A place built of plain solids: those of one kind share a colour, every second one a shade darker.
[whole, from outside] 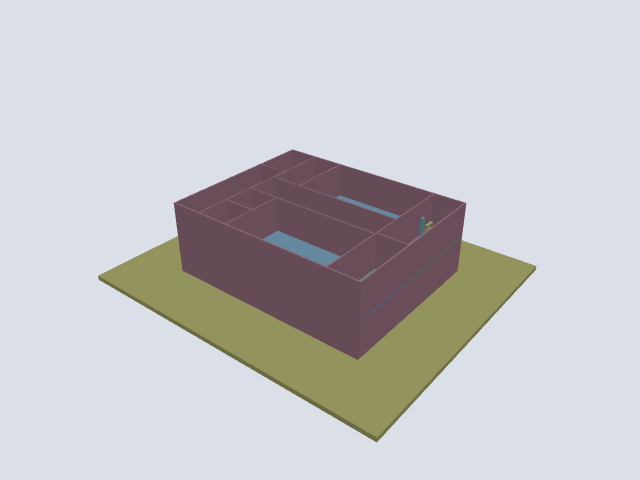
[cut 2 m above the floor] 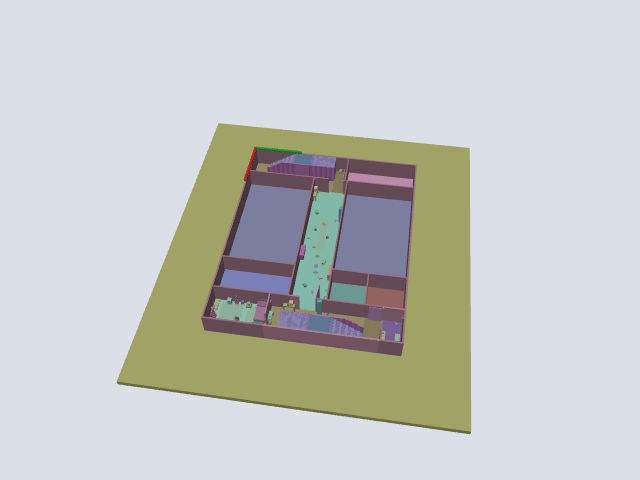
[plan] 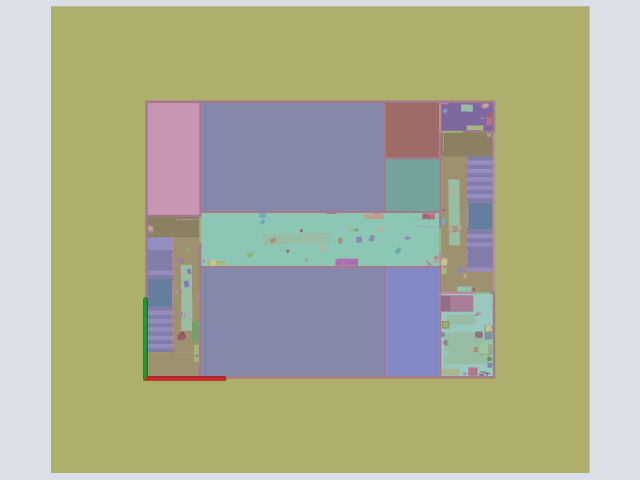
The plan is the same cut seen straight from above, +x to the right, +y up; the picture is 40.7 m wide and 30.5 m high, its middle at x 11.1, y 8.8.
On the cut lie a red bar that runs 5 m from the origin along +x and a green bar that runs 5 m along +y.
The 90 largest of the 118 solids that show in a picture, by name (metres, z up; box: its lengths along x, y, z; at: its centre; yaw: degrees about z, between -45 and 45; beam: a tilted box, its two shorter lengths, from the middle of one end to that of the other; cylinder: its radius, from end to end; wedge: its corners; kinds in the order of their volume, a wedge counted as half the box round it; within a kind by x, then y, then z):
{
 "under_1": {"box": [34.23, 29.66, 0.5], "at": [11.12, 8.83, -0.33]},
 "wall_1": {"box": [0.16, 10.12, 8.06], "at": [0.08, 5.22, 3.73]},
 "wall_2": {"box": [0.16, 7.09, 8.06], "at": [0.08, 13.95, 3.73]},
 "wall_3": {"box": [3.56, 0.13, 8.06], "at": [1.78, 10.34, 3.73]},
 "wall_4": {"box": [0.13, 6.86, 8.06], "at": [3.5, 3.59, 3.73]},
 "wall_5": {"box": [0.13, 1.48, 4.04], "at": [3.5, 7.89, 1.72]},
 "wall_6": {"box": [0.13, 3.13, 3.72], "at": [3.5, 8.71, 5.9]},
 "wall_7": {"box": [0.13, 6.86, 8.06], "at": [3.5, 14.07, 3.73]},
 "wall_8": {"box": [22.23, 0.16, 8.06], "at": [11.12, 0.08, 3.73]},
 "wall_9": {"box": [15.37, 0.13, 8.06], "at": [11.12, 7.08, 3.73]},
 "wall_10": {"box": [15.37, 0.13, 8.06], "at": [11.12, 10.57, 3.73]},
 "wall_11": {"box": [22.23, 0.16, 8.06], "at": [11.12, 17.58, 3.73]},
 "wall_12": {"box": [0.13, 6.86, 8.06], "at": [15.22, 3.59, 3.73]},
 "wall_13": {"box": [0.13, 3.29, 8.06], "at": [15.22, 12.29, 3.73]},
 "wall_14": {"box": [0.13, 3.44, 8.06], "at": [15.22, 15.78, 3.73]},
 "wall_15": {"box": [3.64, 0.13, 8.06], "at": [16.98, 14.0, 3.73]},
 "wall_16": {"box": [0.13, 5.2, 8.06], "at": [18.73, 2.76, 3.73]},
 "wall_17": {"box": [0.13, 1.53, 8.06], "at": [18.73, 6.26, 3.73]},
 "wall_18": {"box": [0.13, 0.93, 4.04], "at": [18.73, 7.61, 1.72]},
 "wall_19": {"box": [0.13, 3.36, 3.72], "at": [18.73, 8.83, 5.9]},
 "wall_20": {"box": [0.13, 0.93, 4.04], "at": [18.73, 10.04, 1.72]},
 "wall_21": {"box": [0.13, 3.29, 8.06], "at": [18.73, 12.29, 3.73]},
 "wall_22": {"box": [0.13, 1.55, 4.04], "at": [18.73, 14.84, 1.72]},
 "wall_23": {"box": [0.13, 3.44, 3.72], "at": [18.73, 15.78, 5.9]},
 "wall_24": {"box": [0.13, 1.76, 4.04], "at": [18.73, 16.62, 1.72]},
 "wall_25": {"box": [2.33, 0.13, 4.04], "at": [19.84, 5.43, 1.72]},
 "wall_26": {"box": [2.36, 0.13, 3.72], "at": [21.05, 5.43, 5.9]},
 "wall_27": {"box": [2.08, 0.13, 4.04], "at": [21.19, 15.68, 1.72]},
 "wall_28": {"box": [0.16, 5.2, 8.06], "at": [22.15, 2.76, 3.73]},
 "wall_29": {"box": [0.16, 10.12, 4.04], "at": [22.15, 10.55, 1.72]},
 "wall_30": {"box": [0.16, 12.01, 3.72], "at": [22.15, 11.5, 5.9]},
 "wall_31": {"box": [0.16, 1.76, 4.04], "at": [22.15, 16.62, 1.72]},
 "stair_1": {"box": [1.56, 2.92, 0.48], "at": [0.94, 3.12, -0.06]},
 "stair_2": {"box": [1.56, 2.65, 0.65], "at": [0.94, 3.25, 0.03]},
 "stair_3": {"box": [1.56, 2.39, 0.83], "at": [0.94, 3.38, 0.11]},
 "stair_4": {"box": [1.56, 2.12, 1.0], "at": [0.94, 3.52, 0.2]},
 "stair_5": {"box": [1.56, 1.86, 1.18], "at": [0.94, 3.65, 0.29]},
 "stair_6": {"box": [1.56, 1.59, 1.35], "at": [0.94, 3.78, 0.38]},
 "stair_7": {"box": [1.56, 1.33, 1.53], "at": [0.94, 3.91, 0.46]},
 "stair_8": {"box": [1.56, 1.06, 1.71], "at": [0.94, 4.05, 0.55]},
 "stair_9": {"box": [1.56, 0.8, 1.88], "at": [0.94, 4.18, 0.64]},
 "stair_10": {"box": [1.56, 0.53, 2.06], "at": [0.94, 4.31, 0.73]},
 "stair_11": {"box": [1.56, 0.27, 2.23], "at": [0.94, 4.44, 0.82]},
 "stair_12": {"box": [1.56, 2.65, 2.58], "at": [0.94, 7.65, 0.99]},
 "stair_13": {"box": [1.56, 2.39, 2.76], "at": [0.94, 7.78, 1.08]},
 "stair_14": {"box": [1.56, 2.12, 2.94], "at": [0.94, 7.92, 1.17]},
 "stair_15": {"box": [1.56, 1.86, 3.11], "at": [0.94, 8.05, 1.26]},
 "stair_16": {"box": [1.56, 0.8, 3.81], "at": [0.94, 8.58, 1.61]},
 "stair_17": {"box": [1.56, 0.27, 4.17], "at": [21.29, 6.93, 1.78]},
 "stair_18": {"box": [1.56, 0.53, 3.99], "at": [21.29, 7.06, 1.69]},
 "stair_19": {"box": [1.56, 0.8, 3.81], "at": [21.29, 7.19, 1.61]},
 "stair_20": {"box": [1.56, 1.06, 3.64], "at": [21.29, 7.32, 1.52]},
 "stair_21": {"box": [1.56, 1.59, 3.29], "at": [21.29, 7.59, 1.34]},
 "stair_22": {"box": [1.56, 1.86, 3.11], "at": [21.29, 7.72, 1.26]},
 "stair_23": {"box": [1.56, 2.12, 2.94], "at": [21.29, 7.85, 1.17]},
 "stair_24": {"box": [1.56, 2.39, 2.76], "at": [21.29, 7.99, 1.08]},
 "stair_25": {"box": [1.56, 2.65, 2.58], "at": [21.29, 8.12, 0.99]},
 "stair_26": {"box": [1.56, 0.27, 2.23], "at": [21.29, 11.33, 0.82]},
 "stair_27": {"box": [1.56, 0.53, 2.06], "at": [21.29, 11.46, 0.73]},
 "stair_28": {"box": [1.56, 0.8, 1.88], "at": [21.29, 11.59, 0.64]},
 "stair_29": {"box": [1.56, 1.06, 1.71], "at": [21.29, 11.72, 0.55]},
 "stair_30": {"box": [1.56, 1.33, 1.53], "at": [21.29, 11.86, 0.46]},
 "stair_31": {"box": [1.56, 1.59, 1.35], "at": [21.29, 11.99, 0.38]},
 "stair_32": {"box": [1.56, 1.86, 1.18], "at": [21.29, 12.12, 0.29]},
 "stair_33": {"box": [1.56, 2.12, 1.0], "at": [21.29, 12.25, 0.2]},
 "stair_34": {"box": [1.56, 2.39, 0.83], "at": [21.29, 12.39, 0.11]},
 "stair_35": {"box": [1.56, 2.65, 0.65], "at": [21.29, 12.52, 0.03]},
 "stair_36": {"box": [1.56, 2.92, 0.48], "at": [21.29, 12.65, -0.06]},
 "floor_dorm_1": {"box": [11.6, 6.86, 0.5], "at": [9.36, 3.59, -0.25]},
 "floor_dorm_2": {"box": [11.6, 6.86, 0.5], "at": [9.36, 14.07, -0.25]},
 "upper_floor_dorm_1": {"box": [11.6, 6.86, 0.16], "at": [9.36, 3.59, 3.96]},
 "upper_floor_dorm_2": {"box": [11.6, 6.86, 0.16], "at": [9.36, 14.07, 3.96]},
 "floor_hall_1": {"box": [15.11, 3.36, 0.5], "at": [11.12, 8.83, -0.25]},
 "floor_1": {"box": [3.27, 1.5, 0.5], "at": [1.79, 0.91, -0.25]},
 "floor_2": {"box": [3.27, 1.3, 0.5], "at": [1.79, 9.63, -0.25]},
 "floor_3": {"box": [1.71, 7.32, 0.5], "at": [2.58, 5.32, -0.25]},
 "floor_4": {"box": [1.71, 7.32, 0.5], "at": [19.66, 10.45, -0.25]},
 "floor_5": {"box": [3.27, 1.3, 0.5], "at": [20.43, 6.14, -0.25]},
 "floor_6": {"box": [3.27, 1.5, 0.5], "at": [20.43, 14.86, -0.25]},
 "stair_landing_1": {"box": [1.56, 1.75, 2.41], "at": [0.94, 5.45, 0.9]},
 "stair_landing_2": {"box": [1.56, 1.75, 2.41], "at": [21.29, 10.32, 0.9]},
 "floor_drying_1": {"box": [3.27, 7.09, 0.5], "at": [1.79, 13.95, -0.25]},
 "floor_arms_room_1": {"box": [3.38, 6.86, 0.5], "at": [16.98, 3.59, -0.25]},
 "floor_sergeants_1": {"box": [3.27, 5.2, 0.5], "at": [20.43, 2.76, -0.25]},
 "floor_wc_1": {"box": [3.38, 3.44, 0.5], "at": [16.98, 15.78, -0.25]},
 "floor_wash_1": {"box": [3.38, 3.29, 0.5], "at": [16.98, 12.29, -0.25]},
 "floor_tambour_1": {"box": [3.27, 1.76, 0.5], "at": [20.43, 16.62, -0.25]},
 "child_bed_1": {"box": [2.06, 1.06, 0.4], "at": [19.81, 4.76, 0.38]},
 "stair_pan_1": {"box": [0.08, 1.75, 3.36], "at": [1.76, 5.45, 1.38]},
 "rug_1": {"box": [2.9, 2.0, 0.08], "at": [20.43, 1.93, -0.03], "yaw": 0.8}
}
